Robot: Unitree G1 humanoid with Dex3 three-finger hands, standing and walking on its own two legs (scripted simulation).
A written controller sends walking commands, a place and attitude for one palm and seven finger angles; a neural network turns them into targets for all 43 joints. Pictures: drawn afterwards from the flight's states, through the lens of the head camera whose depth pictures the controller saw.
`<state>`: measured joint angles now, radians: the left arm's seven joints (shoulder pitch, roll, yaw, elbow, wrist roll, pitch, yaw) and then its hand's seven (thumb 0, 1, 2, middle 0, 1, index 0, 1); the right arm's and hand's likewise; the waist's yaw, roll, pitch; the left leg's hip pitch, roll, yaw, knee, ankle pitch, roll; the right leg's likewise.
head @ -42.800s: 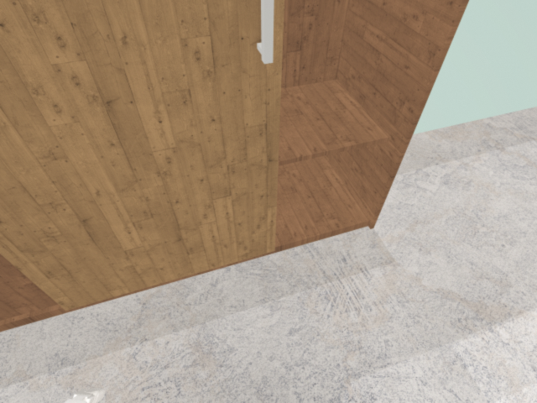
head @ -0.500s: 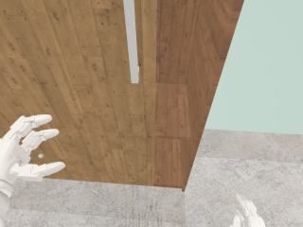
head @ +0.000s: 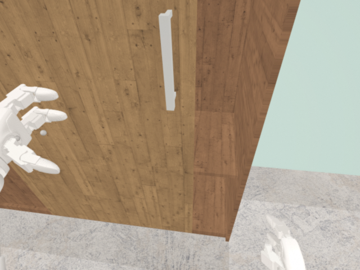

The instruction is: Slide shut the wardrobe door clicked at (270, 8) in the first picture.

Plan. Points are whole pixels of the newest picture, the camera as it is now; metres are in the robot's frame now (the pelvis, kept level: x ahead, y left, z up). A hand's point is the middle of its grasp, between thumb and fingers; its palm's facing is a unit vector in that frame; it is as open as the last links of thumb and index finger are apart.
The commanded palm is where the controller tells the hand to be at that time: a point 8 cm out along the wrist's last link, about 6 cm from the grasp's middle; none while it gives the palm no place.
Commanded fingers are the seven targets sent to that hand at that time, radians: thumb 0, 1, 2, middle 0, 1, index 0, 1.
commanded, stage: raise the hand with hooked fingers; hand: left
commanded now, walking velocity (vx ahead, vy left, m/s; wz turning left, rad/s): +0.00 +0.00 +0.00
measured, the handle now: (169, 64) +0.49 +0.08 +0.26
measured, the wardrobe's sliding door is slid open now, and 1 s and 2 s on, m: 0.18 0.18 0.18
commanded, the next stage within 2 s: move the hooked fingers beside the handle in 0.64 s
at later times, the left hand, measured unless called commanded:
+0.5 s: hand (53, 111) +0.29 +0.26 +0.26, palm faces +0.07 -0.99 -0.15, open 13.9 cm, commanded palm +0.25 +0.31 +0.28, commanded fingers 0.00 -0.50 0.30 -0.30 -1.20 -0.30 -1.20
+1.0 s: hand (69, 105) +0.31 +0.24 +0.26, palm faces +0.04 -0.99 -0.13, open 14.0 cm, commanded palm +0.28 +0.29 +0.27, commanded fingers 0.00 -0.50 0.30 -0.30 -1.20 -0.30 -1.20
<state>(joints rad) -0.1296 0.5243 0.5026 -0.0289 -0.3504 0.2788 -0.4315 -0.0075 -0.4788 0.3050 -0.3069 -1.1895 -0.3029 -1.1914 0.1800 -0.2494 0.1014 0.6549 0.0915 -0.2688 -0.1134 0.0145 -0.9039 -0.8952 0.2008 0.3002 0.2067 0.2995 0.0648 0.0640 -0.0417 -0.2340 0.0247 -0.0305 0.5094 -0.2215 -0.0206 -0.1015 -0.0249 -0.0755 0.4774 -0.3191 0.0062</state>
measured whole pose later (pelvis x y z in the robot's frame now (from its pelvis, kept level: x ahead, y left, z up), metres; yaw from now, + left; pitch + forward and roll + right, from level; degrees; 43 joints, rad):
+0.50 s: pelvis +0.01 -0.01 +0.00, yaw -1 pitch -3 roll +0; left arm -0.23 0.56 0.53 -0.01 -0.34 0.40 -0.44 -0.01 -0.50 0.30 -0.31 -1.20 -0.31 -1.20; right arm 0.18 -0.28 0.08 0.64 0.11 -0.21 -0.11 0.02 -0.91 -0.90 0.20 0.30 0.20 0.30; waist 0.05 0.07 -0.05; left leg -0.22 0.03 -0.02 0.50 -0.23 -0.03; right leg -0.10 -0.02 -0.07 0.50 -0.34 -0.01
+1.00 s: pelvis +0.01 -0.01 +0.00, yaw +0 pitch -3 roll +0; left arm -0.31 0.52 0.46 0.02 -0.32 0.42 -0.40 -0.01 -0.50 0.30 -0.31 -1.20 -0.30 -1.20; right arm 0.16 -0.27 0.09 0.65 0.10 -0.19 -0.11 0.02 -0.91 -0.90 0.20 0.30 0.20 0.30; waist 0.05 0.08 -0.05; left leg -0.22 0.02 -0.03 0.49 -0.23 -0.03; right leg -0.10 -0.03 -0.07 0.49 -0.35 0.00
